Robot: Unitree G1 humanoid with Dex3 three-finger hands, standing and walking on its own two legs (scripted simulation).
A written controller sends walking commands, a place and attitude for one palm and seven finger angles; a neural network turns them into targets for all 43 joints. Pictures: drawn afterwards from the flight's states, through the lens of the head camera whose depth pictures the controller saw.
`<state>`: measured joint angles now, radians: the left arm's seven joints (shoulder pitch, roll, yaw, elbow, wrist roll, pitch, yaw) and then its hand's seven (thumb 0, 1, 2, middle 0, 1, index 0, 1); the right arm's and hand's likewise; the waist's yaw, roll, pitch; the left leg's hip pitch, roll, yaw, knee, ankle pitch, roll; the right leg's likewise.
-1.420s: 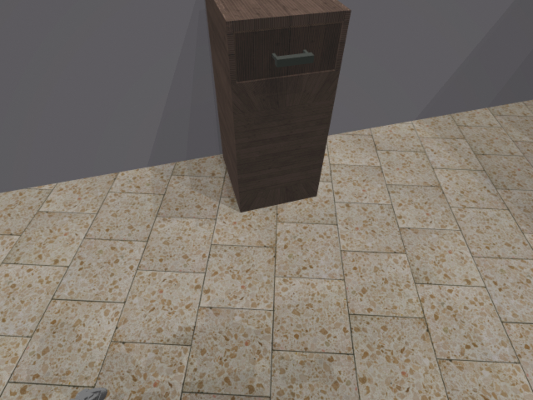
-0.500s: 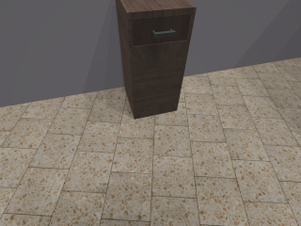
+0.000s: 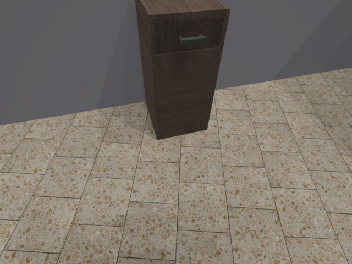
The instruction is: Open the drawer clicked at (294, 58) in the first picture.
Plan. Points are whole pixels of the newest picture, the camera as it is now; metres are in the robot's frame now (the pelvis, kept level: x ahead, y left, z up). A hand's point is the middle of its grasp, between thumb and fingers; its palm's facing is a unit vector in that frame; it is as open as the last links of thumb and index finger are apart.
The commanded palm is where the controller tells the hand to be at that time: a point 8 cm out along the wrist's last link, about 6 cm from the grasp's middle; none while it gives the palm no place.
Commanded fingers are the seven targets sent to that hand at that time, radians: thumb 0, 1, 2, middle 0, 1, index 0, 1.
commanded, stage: look at it before walking up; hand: left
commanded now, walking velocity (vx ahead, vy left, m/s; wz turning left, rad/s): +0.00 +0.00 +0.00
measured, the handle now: (191, 38) +1.13 -0.02 +0.00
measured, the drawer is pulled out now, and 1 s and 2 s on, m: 0.00 0.00 0.00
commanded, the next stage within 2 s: walk to a spot facing it in 0.02 s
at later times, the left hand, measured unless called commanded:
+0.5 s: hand out of the picture +0.06 +0.19 -0.18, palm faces -0.14 -0.95 -0.27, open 7.4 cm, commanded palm none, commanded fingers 0.00 0.90 0.90 -0.20 -0.30 -0.20 -0.30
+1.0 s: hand out of the picture +0.10 +0.20 -0.18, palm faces -0.32 -0.92 -0.22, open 7.4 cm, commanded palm none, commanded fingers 0.00 0.90 0.90 -0.20 -0.30 -0.20 -0.30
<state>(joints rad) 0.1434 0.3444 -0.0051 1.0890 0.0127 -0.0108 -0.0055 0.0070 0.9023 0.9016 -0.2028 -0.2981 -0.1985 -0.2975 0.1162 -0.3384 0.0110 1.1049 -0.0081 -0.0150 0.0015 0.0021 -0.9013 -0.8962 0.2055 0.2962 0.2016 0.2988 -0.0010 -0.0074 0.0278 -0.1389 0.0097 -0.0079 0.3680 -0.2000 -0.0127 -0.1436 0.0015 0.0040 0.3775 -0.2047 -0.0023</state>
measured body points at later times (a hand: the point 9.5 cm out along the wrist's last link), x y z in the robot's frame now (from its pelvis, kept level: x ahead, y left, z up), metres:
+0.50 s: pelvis -0.02 -0.02 -0.03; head +0.01 -0.04 +0.42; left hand +0.07 +0.24 -0.16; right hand +0.03 -0.28 -0.18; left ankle +0.00 +0.13 -0.74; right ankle -0.01 -0.10 -0.75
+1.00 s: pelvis -0.02 +0.02 -0.01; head +0.00 +0.03 +0.44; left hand +0.12 +0.25 -0.16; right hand -0.04 -0.26 -0.13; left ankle -0.01 +0.14 -0.75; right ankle -0.02 -0.10 -0.72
